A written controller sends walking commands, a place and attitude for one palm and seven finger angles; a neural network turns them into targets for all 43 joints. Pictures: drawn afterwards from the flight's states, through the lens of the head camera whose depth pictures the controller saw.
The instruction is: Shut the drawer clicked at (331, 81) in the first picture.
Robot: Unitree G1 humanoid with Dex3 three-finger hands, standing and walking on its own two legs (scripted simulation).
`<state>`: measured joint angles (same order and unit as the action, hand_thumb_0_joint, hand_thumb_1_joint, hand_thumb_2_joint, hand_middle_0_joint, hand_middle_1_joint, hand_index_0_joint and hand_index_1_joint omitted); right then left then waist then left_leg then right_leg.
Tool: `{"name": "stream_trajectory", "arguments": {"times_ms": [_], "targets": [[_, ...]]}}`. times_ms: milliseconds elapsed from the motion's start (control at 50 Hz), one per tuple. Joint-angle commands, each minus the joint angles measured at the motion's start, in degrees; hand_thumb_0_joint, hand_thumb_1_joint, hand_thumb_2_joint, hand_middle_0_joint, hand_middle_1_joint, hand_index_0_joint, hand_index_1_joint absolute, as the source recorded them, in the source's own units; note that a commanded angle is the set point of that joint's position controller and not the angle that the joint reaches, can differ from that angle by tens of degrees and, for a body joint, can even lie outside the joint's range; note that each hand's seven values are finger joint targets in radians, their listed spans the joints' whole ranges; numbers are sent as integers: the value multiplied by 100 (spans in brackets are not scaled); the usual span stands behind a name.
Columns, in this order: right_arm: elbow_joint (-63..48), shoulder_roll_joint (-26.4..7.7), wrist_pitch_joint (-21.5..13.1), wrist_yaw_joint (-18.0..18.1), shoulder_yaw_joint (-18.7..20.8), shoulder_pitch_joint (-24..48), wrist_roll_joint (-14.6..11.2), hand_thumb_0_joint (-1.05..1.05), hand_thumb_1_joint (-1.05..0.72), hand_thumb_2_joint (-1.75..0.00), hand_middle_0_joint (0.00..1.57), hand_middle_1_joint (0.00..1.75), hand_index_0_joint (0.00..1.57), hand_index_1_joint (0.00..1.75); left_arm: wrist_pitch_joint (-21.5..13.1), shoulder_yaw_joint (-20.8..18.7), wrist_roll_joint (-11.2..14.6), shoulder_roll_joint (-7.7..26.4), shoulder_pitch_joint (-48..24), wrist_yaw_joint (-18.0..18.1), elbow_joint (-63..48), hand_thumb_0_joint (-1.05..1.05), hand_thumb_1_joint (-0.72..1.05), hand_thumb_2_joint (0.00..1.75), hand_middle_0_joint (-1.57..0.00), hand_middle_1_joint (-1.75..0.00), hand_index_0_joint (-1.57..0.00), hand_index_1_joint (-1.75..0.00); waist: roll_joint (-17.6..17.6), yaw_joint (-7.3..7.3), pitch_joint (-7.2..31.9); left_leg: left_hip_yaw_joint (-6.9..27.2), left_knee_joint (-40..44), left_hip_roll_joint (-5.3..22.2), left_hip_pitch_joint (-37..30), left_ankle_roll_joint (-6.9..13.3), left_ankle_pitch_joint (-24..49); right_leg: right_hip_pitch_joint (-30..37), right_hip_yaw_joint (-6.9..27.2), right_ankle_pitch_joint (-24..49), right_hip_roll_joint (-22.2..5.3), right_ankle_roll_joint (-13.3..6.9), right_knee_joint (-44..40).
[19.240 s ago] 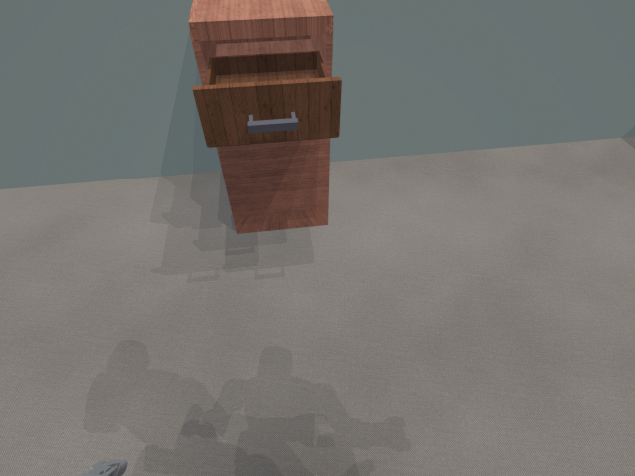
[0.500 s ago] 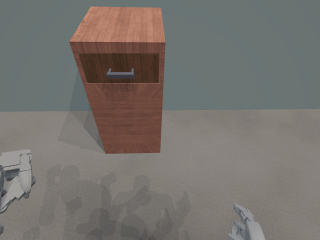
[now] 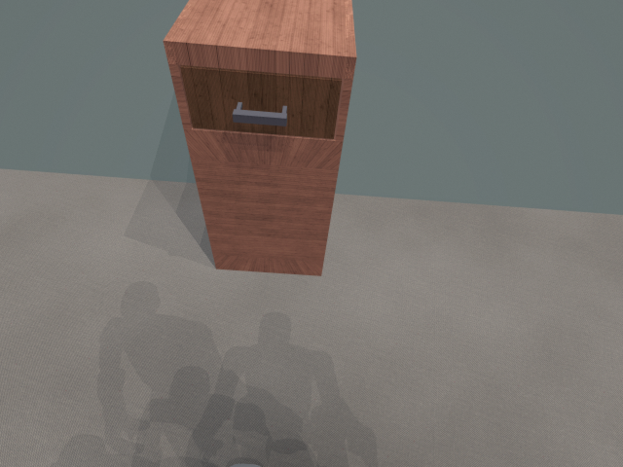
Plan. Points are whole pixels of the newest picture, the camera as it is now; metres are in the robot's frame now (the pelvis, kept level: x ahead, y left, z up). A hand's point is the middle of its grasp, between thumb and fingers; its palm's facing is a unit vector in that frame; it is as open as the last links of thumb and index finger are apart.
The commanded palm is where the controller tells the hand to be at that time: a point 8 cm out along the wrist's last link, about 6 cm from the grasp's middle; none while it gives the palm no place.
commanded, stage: let the arm hang, fingers relaxed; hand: left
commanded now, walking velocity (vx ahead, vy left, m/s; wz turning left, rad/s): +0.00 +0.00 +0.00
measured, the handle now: (261, 112) +0.84 +0.18 -0.04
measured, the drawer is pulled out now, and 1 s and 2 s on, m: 0.00 0.00 0.00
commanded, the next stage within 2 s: look to check the result in 0.68 s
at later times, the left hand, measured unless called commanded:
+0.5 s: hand out of the picture +0.00 +0.14 -0.17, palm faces +0.02 -0.99 -0.16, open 7.2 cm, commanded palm none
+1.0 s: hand out of the picture +0.00 +0.14 -0.17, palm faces +0.04 -0.99 -0.16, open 7.4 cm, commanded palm none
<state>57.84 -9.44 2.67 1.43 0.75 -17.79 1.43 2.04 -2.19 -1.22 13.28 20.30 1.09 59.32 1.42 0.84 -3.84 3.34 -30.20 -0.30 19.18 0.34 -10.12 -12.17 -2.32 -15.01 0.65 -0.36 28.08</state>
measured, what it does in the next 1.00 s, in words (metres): stands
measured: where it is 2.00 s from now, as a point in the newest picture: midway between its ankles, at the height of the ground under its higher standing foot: outside the picture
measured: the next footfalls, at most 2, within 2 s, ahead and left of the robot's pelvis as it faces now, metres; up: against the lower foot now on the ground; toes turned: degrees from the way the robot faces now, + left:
none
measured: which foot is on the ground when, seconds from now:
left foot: down 0.00-1.00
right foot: down 0.00-1.00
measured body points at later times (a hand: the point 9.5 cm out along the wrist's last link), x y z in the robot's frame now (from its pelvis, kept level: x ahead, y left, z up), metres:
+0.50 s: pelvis +0.01 -0.01 +0.00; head +0.01 -0.01 +0.45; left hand +0.00 +0.19 -0.16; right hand -0.02 -0.21 -0.16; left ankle +0.07 +0.11 -0.73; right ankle +0.00 -0.12 -0.73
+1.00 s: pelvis +0.02 -0.02 +0.00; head +0.04 -0.02 +0.45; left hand +0.00 +0.19 -0.16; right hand +0.00 -0.22 -0.16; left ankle +0.07 +0.11 -0.73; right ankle +0.00 -0.12 -0.73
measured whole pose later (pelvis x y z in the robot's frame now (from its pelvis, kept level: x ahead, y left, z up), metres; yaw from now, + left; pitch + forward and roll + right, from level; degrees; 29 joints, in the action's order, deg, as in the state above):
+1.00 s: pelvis +0.02 -0.02 +0.00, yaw -1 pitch -2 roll +0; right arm 63.9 -6.0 0.9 2.7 1.3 -17.5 0.9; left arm -0.3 -1.2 -0.5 6.2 17.7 2.1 65.5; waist -0.6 0.0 -3.3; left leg 2.1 -26.6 0.8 14.1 -1.0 -10.7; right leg -8.4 -1.0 -15.8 1.5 -1.5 25.9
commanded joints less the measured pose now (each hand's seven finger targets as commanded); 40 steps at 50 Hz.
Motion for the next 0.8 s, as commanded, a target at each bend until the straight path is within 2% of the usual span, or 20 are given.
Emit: {"name": "stream_trajectory", "arguments": {"times_ms": [0, 80, 120, 160, 200, 340, 360, 420, 460, 500, 540, 600, 640, 700, 780], "targets": [[-143, -675, -184, 48, 155, -194, -31, 0, -90, -90, 20, 30, 20, 30, -212, 44, 49, 315, 184, 9, 48, 0, 90, 90, -52, -65, -52, -65, -502, -94, 261, 596, 989, 497, -413, 270, -847, -149, 469, -342, -394, -317, -741], [117, -551, -168, 54, 140, -409, -40, 0, -90, -90, 20, 30, 20, 30, -214, 74, 58, 226, 304, 49, 333, 0, 90, 90, -36, -47, -36, -47, -342, -111, -47, 515, 1034, 491, -404, 252, -877, -354, 474, -545, -411, -320, -822], [201, -492, -158, 55, 141, -467, -39, 0, -90, -90, 20, 30, 20, 30, -209, 81, 56, 175, 370, 67, 439, 0, 90, 90, -28, -39, -28, -39, -209, -105, -138, 505, 1065, 481, -373, 257, -1002, -430, 489, -709, -409, -322, -843], [280, -393, -165, 50, 135, -511, -36, 0, -90, -90, 20, 30, 20, 30, -224, 74, 52, 144, 424, 85, 496, 0, 90, 90, -20, -30, -20, -30, -88, -95, -145, 392, 970, 429, -408, 247, -791, -448, 540, -720, -454, -337, -893], [336, -336, -161, 50, 130, -558, -32, 0, -90, -90, 20, 30, 20, 30, -228, 73, 58, 75, 426, 99, 526, 0, 90, 90, -20, -30, -20, -30, -4, -117, -211, 302, 878, 393, -491, 225, -685, -603, 578, -854, -477, -343, -948], [433, -118, -177, 59, 121, -605, -22, 0, -90, -90, 20, 30, 20, 30, -241, 44, 47, -83, 405, 140, 515, 0, 90, 90, -20, -30, -20, -30, -95, -98, -378, 215, 777, 353, -385, 201, -486, -682, 626, -815, -485, -347, -949], [447, -60, -176, 58, 114, -605, -14, 0, -90, -90, 20, 30, 20, 30, -241, 35, 50, -111, 361, 142, 511, 0, 90, 90, -20, -30, -20, -30, -5, -107, -423, 180, 749, 344, -387, 192, -459, -710, 619, -824, -498, -353, -957], [461, -10, -188, 63, 119, -640, -3, 0, -90, -90, 20, 30, 20, 30, -235, 7, 50, -142, 263, 140, 447, 0, 90, 90, -20, -30, -20, -30, -224, -113, -469, 202, 795, 348, -318, 189, -513, -712, 599, -799, -471, -352, -902], [450, -10, -205, 78, 120, -633, -5, 0, -90, -90, 20, 30, 20, 30, -239, -3, 47, -177, 242, 140, 434, 0, 90, 90, -20, -30, -20, -30, -181, -103, -408, 239, 817, 388, -301, 199, -416, -587, 560, -606, -447, -341, -846], [449, 13, -214, 88, 117, -588, -7, 0, -90, -90, 20, 30, 20, 30, -249, 3, 57, -189, 264, 135, 460, 0, 90, 90, -20, -30, -20, -30, -340, -78, -381, 188, 788, 371, -312, 187, -296, -510, 604, -462, -467, -346, -867], [440, -21, -227, 103, 119, -612, -21, 0, -90, -90, 20, 30, 20, 30, -264, 2, 62, -199, 244, 142, 447, 0, 90, 90, -20, -30, -20, -30, -236, -95, -252, 193, 737, 410, -423, 185, -40, -406, 583, -261, -458, -345, -842], [456, -29, -240, 113, 111, -600, -20, 0, -90, -90, 20, 30, 20, 30, -266, -6, 70, -199, 209, 135, 429, 0, 90, 90, -20, -30, -20, -30, -291, -97, -186, 191, 741, 421, -498, 181, 96, -302, 557, -64, -460, -331, -826], [447, -39, -220, 113, 123, -577, -30, 0, -90, -90, 20, 30, 20, 30, -266, 4, 66, -194, 200, 141, 433, 0, 90, 90, -20, -30, -20, -30, -180, -100, -276, 165, 708, 425, -505, 164, 80, -358, 556, -135, -456, -331, -885], [481, -43, -216, 112, 109, -568, -25, 0, -90, -90, 20, 30, 20, 30, -263, 7, 77, -180, 160, 134, 450, 0, 90, 90, -20, -30, -20, -30, -250, -112, -276, 147, 733, 430, -566, 160, 86, -360, 552, -148, -476, -336, -916], [474, -72, -219, 113, 112, -544, -28, 0, -90, -90, 20, 30, 20, 30, -276, 12, 77, -168, 177, 137, 460, 0, 90, 90, -20, -30, -20, -30, -166, -120, -169, 123, 696, 419, -680, 151, 181, -303, 584, -77, -486, -330, -949]]}}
